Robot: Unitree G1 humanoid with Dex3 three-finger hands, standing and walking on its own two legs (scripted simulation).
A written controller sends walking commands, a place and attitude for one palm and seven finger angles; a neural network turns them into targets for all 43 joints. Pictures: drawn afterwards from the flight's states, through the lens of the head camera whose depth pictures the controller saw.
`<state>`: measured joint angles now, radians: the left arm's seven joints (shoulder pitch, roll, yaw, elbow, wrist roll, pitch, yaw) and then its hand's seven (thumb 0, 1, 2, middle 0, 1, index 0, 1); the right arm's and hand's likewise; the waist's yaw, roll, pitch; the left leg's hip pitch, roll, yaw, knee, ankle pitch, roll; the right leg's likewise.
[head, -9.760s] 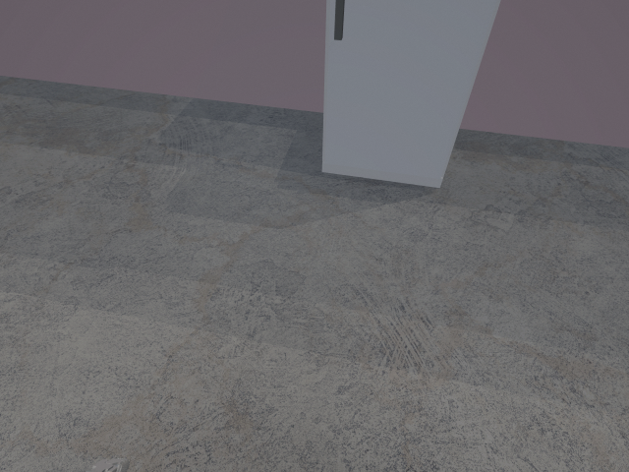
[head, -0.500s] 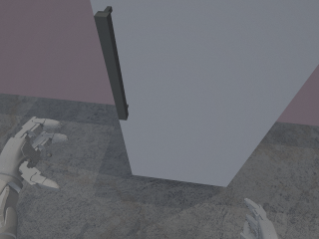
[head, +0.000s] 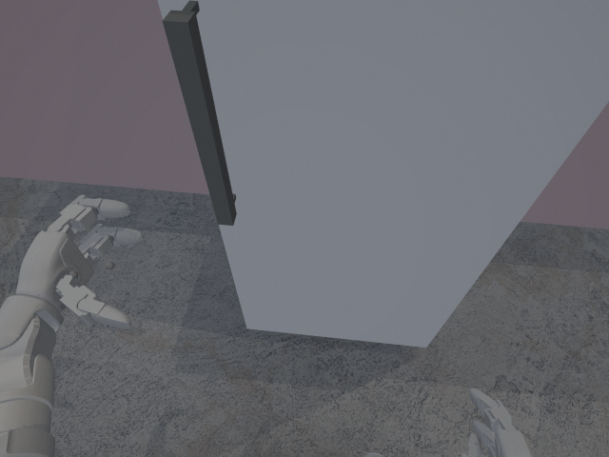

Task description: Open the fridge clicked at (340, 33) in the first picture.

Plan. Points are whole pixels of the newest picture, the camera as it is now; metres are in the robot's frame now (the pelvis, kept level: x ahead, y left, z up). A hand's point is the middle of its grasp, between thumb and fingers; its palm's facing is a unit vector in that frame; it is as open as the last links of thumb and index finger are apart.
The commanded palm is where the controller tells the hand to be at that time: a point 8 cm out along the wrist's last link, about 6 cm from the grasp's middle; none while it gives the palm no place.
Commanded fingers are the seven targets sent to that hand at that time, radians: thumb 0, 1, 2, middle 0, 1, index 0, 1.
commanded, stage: move the hooked fingers beside the handle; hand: left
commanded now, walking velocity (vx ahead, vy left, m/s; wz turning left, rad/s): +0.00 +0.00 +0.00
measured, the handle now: (213, 134) +0.52 +0.16 +0.13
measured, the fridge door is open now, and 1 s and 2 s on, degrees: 0 0 0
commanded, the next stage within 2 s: feel for the door with the fingertips in 2.00 s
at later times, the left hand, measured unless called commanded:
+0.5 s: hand (134, 230) +0.38 +0.25 +0.08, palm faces -0.06 -1.00 -0.01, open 13.9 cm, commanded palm +0.36 +0.30 +0.08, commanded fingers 0.00 -0.50 0.30 -0.30 -1.20 -0.30 -1.20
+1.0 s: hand (157, 196) +0.45 +0.24 +0.08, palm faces -0.08 -1.00 +0.00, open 13.9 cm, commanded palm +0.43 +0.29 +0.08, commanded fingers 0.00 -0.50 0.30 -0.30 -1.20 -0.30 -1.20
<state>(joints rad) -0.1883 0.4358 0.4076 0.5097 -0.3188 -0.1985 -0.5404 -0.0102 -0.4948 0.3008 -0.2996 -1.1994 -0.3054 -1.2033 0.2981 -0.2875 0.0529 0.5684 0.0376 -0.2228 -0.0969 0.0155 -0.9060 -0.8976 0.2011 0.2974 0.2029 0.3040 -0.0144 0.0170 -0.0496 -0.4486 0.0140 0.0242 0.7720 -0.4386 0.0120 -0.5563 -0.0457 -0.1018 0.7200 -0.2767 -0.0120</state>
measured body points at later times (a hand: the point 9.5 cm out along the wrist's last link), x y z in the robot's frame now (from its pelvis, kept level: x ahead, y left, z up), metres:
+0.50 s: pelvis +0.00 +0.00 +0.00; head +0.06 +0.00 +0.44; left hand +0.38 +0.30 +0.09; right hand +0.11 -0.27 -0.10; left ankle -0.03 +0.11 -0.71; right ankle +0.05 -0.12 -0.71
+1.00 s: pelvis +0.01 +0.01 -0.01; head +0.10 +0.02 +0.43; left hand +0.45 +0.30 +0.08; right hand +0.06 -0.26 -0.11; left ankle -0.03 +0.11 -0.71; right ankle +0.05 -0.12 -0.71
